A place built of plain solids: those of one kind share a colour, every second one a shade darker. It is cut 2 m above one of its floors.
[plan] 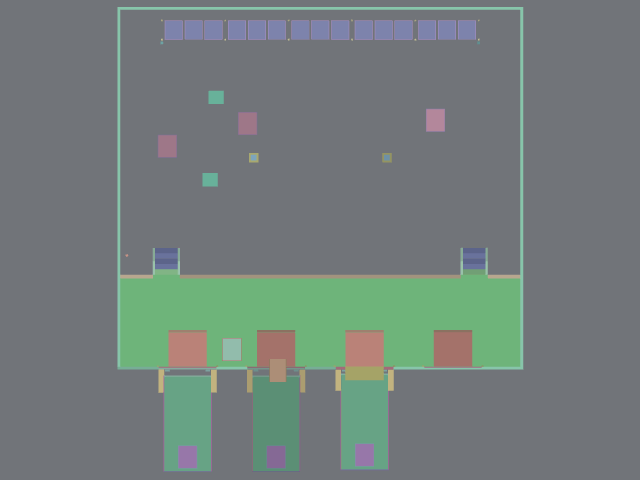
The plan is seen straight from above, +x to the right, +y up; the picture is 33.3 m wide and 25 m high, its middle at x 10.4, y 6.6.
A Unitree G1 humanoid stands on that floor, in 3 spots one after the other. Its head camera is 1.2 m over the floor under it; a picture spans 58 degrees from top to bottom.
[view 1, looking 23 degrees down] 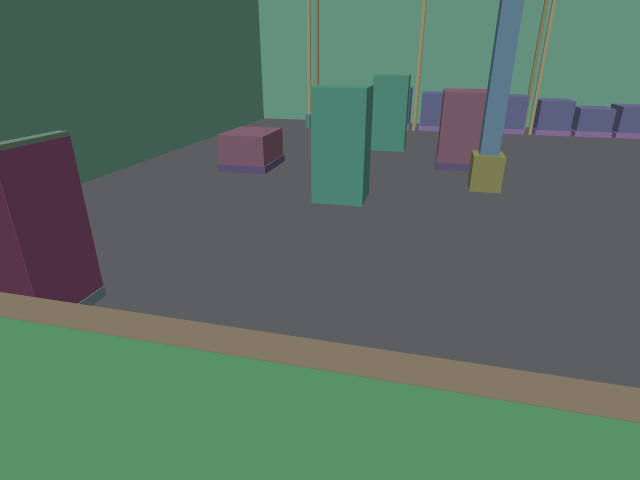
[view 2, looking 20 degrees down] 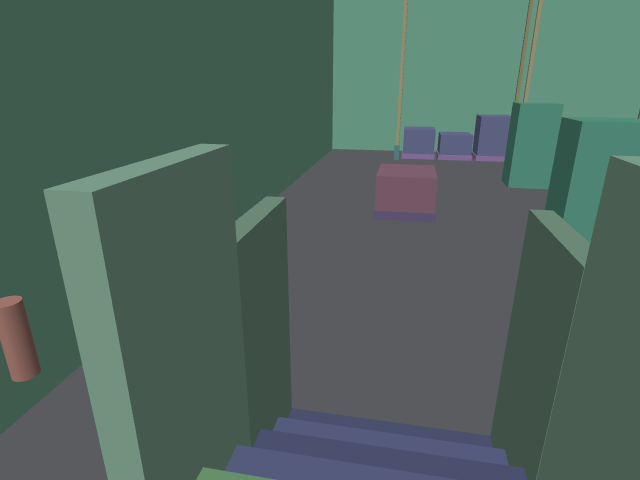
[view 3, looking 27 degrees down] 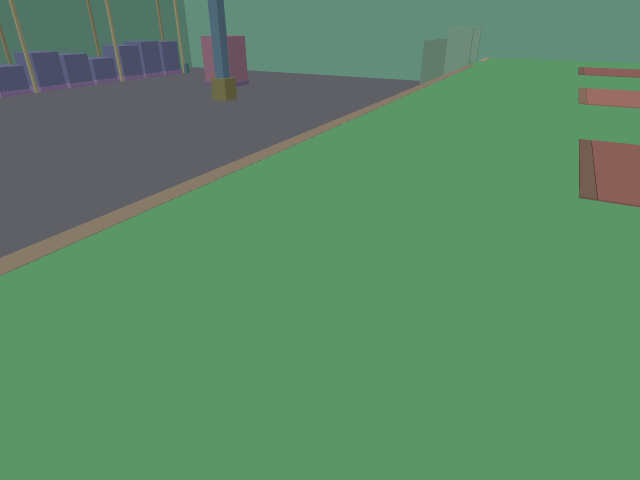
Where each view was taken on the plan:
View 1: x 5.96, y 3.19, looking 104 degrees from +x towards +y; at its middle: ground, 5.37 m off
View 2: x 2.40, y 4.07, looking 101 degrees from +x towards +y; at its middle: ground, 6.14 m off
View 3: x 3.50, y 2.20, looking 28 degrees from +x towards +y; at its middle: south_deck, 2.64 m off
